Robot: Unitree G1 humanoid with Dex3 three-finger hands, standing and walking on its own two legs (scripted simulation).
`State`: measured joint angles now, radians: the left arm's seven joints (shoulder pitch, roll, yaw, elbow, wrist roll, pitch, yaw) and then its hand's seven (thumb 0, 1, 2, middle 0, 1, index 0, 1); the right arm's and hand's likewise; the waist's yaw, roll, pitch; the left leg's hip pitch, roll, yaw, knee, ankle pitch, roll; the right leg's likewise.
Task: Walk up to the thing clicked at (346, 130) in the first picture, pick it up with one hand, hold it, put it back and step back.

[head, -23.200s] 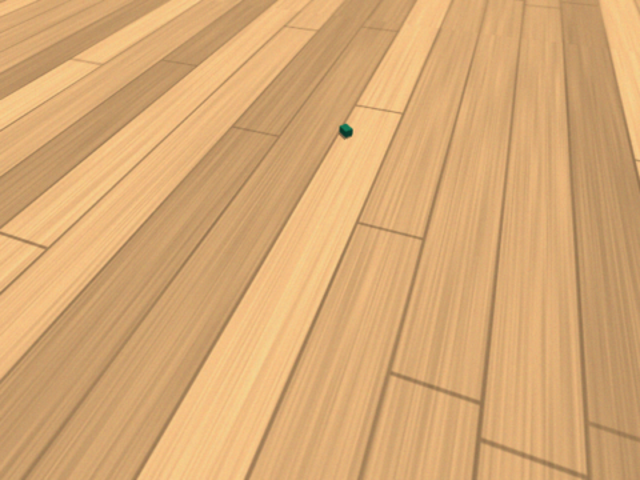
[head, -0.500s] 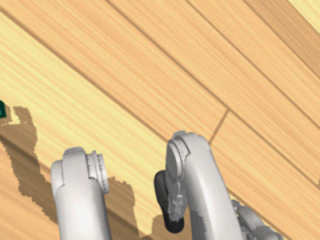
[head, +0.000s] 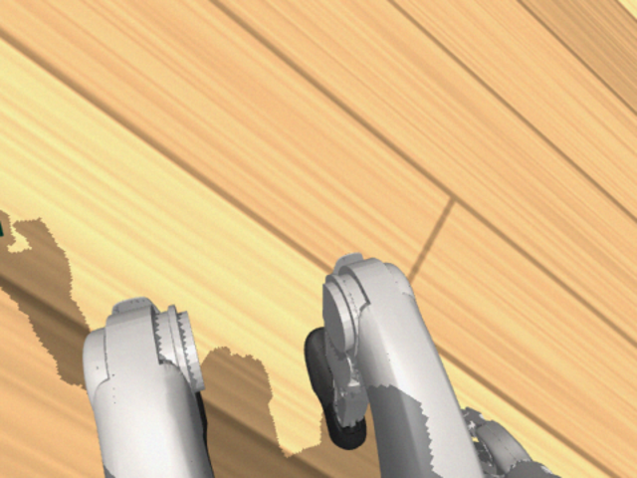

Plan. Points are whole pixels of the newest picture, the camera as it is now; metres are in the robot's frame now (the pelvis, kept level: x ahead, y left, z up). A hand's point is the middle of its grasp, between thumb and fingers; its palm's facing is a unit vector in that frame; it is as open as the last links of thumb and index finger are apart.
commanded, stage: rest palm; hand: left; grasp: from above
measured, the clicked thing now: out of the picture +0.45 +0.40 -0.30
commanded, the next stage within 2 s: close in 1.96 s
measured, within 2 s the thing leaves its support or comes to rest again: neither
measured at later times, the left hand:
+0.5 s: hand out of the picture +0.44 +0.38 -0.23, palm faces -0.40 -0.10 -0.91, open 11.6 cm
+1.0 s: hand out of the picture +0.44 +0.37 -0.25, palm faces -0.46 -0.16 -0.87, open 12.2 cm
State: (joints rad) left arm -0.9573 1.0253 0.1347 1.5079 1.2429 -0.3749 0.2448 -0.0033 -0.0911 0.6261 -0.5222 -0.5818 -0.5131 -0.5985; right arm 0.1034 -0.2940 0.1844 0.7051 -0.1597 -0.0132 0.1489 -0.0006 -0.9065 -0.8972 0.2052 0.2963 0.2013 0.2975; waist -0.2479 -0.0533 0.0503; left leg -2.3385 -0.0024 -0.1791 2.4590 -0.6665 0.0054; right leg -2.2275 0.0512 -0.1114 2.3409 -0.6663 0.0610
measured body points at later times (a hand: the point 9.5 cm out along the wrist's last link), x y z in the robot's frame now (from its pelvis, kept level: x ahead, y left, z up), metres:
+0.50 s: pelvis +0.01 +0.01 -0.02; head +0.25 +0.15 +0.33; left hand +0.46 +0.38 -0.17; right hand +0.09 -0.26 -0.09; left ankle +0.08 +0.12 -0.29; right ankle +0.11 -0.12 -0.28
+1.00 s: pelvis +0.01 +0.01 -0.02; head +0.28 +0.14 +0.32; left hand +0.46 +0.38 -0.20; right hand +0.09 -0.26 -0.08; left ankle +0.08 +0.12 -0.29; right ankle +0.11 -0.12 -0.29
